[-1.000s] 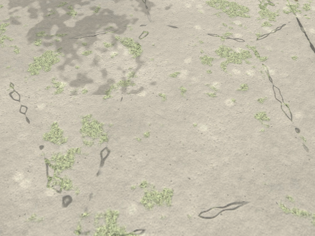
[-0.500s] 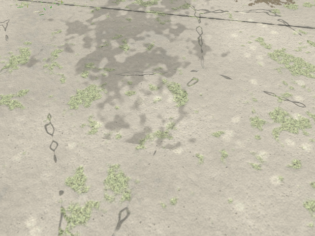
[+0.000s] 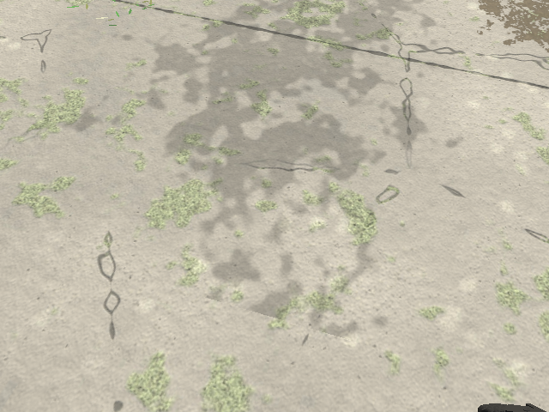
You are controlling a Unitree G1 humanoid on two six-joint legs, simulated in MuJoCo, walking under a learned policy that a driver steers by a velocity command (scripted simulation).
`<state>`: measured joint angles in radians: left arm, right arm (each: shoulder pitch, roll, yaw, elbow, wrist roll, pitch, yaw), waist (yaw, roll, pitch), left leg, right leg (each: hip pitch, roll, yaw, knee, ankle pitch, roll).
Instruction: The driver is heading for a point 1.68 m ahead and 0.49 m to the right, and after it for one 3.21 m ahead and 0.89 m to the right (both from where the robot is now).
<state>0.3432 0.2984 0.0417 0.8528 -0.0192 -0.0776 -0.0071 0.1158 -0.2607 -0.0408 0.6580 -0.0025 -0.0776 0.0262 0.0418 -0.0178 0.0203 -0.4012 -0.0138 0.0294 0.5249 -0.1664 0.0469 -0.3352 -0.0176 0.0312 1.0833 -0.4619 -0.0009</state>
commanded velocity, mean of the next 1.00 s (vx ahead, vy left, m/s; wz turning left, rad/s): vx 0.16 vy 0.00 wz -0.33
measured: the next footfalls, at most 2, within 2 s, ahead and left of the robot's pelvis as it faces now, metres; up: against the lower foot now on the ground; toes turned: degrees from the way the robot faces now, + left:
right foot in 0.34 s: +0.23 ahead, -0.13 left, +0.00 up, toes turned -2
left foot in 0.72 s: +0.21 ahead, +0.12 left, +0.00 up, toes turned -18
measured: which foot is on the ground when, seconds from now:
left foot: down 0.00-0.38, up 0.40-0.70, down 0.72-1.00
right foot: up 0.00-0.32, down 0.34-0.72, up 0.74-1.00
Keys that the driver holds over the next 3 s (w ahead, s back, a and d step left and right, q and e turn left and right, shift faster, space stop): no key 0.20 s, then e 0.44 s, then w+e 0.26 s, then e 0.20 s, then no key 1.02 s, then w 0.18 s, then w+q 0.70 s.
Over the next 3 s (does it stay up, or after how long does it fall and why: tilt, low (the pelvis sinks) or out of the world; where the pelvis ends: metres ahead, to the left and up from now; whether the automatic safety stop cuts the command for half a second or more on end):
stays up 0.59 -0.20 0.00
